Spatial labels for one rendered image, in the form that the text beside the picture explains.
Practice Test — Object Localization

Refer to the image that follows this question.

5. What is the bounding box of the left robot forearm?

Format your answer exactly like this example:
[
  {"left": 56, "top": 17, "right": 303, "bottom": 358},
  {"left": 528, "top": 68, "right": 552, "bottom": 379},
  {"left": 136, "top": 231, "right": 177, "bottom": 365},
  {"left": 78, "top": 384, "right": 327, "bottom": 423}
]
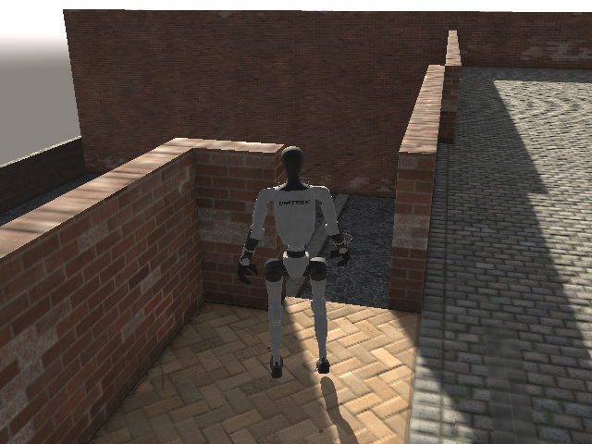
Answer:
[{"left": 240, "top": 225, "right": 259, "bottom": 265}]

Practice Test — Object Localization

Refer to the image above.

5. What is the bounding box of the robot left hand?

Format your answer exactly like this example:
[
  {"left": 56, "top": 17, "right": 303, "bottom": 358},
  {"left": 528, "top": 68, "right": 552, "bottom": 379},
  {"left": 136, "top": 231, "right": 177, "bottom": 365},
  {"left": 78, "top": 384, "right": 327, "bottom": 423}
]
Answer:
[{"left": 237, "top": 262, "right": 258, "bottom": 285}]

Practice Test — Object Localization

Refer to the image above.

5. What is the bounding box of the right robot forearm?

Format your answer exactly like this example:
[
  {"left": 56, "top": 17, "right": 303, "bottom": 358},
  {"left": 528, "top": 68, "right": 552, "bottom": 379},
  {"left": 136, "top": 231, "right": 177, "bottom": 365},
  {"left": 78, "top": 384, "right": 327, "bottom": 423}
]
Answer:
[{"left": 330, "top": 221, "right": 348, "bottom": 253}]

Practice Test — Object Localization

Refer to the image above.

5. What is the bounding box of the robot right upper arm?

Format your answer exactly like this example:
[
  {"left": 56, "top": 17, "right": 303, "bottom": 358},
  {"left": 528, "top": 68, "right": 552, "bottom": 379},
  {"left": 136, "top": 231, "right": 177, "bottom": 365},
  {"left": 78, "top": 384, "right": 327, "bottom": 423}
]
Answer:
[{"left": 313, "top": 186, "right": 339, "bottom": 236}]

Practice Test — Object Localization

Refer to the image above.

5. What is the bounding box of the robot torso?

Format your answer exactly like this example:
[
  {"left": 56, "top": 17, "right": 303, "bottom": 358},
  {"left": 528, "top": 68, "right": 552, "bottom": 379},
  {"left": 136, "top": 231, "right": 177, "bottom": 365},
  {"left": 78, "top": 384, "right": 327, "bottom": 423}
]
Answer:
[{"left": 273, "top": 181, "right": 316, "bottom": 278}]

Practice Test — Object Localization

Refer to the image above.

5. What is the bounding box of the robot left foot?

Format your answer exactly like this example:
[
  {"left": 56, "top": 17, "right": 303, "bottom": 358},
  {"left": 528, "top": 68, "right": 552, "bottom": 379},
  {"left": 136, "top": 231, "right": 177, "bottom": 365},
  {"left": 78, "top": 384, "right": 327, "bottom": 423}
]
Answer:
[{"left": 270, "top": 355, "right": 283, "bottom": 378}]

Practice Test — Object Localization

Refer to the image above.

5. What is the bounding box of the robot right hand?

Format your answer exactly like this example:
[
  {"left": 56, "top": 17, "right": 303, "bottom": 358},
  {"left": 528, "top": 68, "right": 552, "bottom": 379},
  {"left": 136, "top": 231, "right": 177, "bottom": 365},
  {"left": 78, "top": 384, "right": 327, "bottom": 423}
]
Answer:
[{"left": 328, "top": 249, "right": 351, "bottom": 267}]

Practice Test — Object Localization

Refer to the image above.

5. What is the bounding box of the robot left upper arm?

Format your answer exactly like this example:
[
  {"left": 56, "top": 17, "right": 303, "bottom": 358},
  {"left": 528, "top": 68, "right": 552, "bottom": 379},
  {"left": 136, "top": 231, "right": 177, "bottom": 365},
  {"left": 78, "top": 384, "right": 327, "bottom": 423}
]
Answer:
[{"left": 250, "top": 187, "right": 275, "bottom": 240}]

